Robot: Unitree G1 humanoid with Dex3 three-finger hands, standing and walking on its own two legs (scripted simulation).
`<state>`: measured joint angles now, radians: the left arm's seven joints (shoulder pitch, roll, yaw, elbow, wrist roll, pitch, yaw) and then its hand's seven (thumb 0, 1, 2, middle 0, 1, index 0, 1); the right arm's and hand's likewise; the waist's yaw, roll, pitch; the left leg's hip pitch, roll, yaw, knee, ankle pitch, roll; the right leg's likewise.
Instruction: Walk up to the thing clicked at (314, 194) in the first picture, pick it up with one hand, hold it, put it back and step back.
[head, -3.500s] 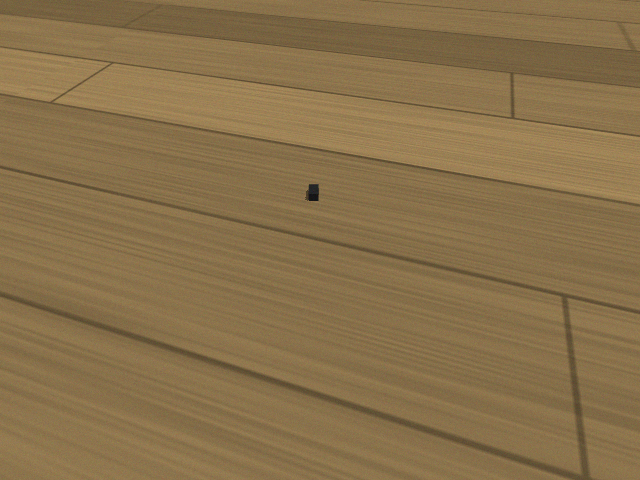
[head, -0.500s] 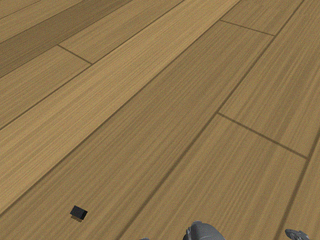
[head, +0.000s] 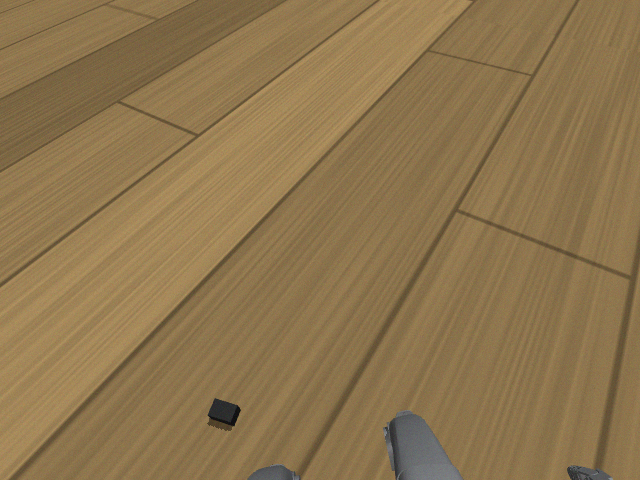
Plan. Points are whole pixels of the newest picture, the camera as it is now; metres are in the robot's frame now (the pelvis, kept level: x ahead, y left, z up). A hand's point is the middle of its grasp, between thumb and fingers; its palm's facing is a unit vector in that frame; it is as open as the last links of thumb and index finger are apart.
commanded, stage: walk up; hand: left
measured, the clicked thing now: (224, 412) +0.41 +0.31 -0.69
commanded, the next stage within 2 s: none
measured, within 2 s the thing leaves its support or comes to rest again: neither
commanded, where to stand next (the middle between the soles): -0.03 +0.19 m, yaw -18 degrees
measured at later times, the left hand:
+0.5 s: hand out of the picture +0.00 +0.49 -0.09, palm faces -0.15 -0.79 -0.60, open 7.4 cm
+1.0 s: hand out of the picture -0.04 +0.53 -0.12, palm faces -0.37 -0.88 -0.30, open 7.4 cm
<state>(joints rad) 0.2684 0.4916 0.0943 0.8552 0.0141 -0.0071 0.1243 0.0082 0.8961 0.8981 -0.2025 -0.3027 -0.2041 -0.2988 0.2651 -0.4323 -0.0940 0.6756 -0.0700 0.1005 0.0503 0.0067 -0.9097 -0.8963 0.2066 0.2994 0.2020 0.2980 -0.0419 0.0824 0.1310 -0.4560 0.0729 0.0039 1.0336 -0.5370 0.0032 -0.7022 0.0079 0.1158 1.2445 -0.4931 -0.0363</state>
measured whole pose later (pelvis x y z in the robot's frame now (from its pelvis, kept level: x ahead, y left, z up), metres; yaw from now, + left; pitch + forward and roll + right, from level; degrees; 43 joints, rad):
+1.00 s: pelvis -0.16 +0.27 +0.05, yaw -20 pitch -2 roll +0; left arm 0.30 0.46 0.11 0.95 0.03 0.07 -0.09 0.01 0.90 0.90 -0.20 -0.30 -0.20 -0.30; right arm 0.41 -0.45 -0.09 0.93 -0.02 -0.07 -0.03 0.01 -0.90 -0.90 0.21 0.30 0.21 0.30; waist -0.01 -0.09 0.10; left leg -0.16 0.14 0.12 0.59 -0.39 -0.03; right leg -0.48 0.00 0.13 1.01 -0.34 0.02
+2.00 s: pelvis -0.14 +0.21 +0.04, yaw -19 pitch -3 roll +1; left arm 0.16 0.36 0.04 0.94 0.03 -0.02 0.03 0.01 0.90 0.90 -0.20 -0.30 -0.20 -0.30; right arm 0.11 -0.39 -0.05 0.87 -0.01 0.06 0.00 0.01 -0.91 -0.90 0.21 0.30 0.20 0.30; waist 0.03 0.04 0.15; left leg -0.48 -0.06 -0.09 1.00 -0.50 0.02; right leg -0.31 -0.03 -0.03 0.74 -0.37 -0.02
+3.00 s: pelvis -0.13 +0.23 +0.06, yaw -16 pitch -2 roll +0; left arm 0.03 0.34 0.02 1.12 0.00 -0.01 -0.01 0.01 0.90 0.90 -0.20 -0.30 -0.20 -0.30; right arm 0.09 -0.36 -0.01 1.10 -0.01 -0.03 -0.01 0.01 -0.91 -0.90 0.21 0.30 0.20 0.30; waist 0.00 0.00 0.05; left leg -0.12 0.01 -0.04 0.41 -0.26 -0.02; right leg -0.17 -0.02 -0.01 0.42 -0.22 0.01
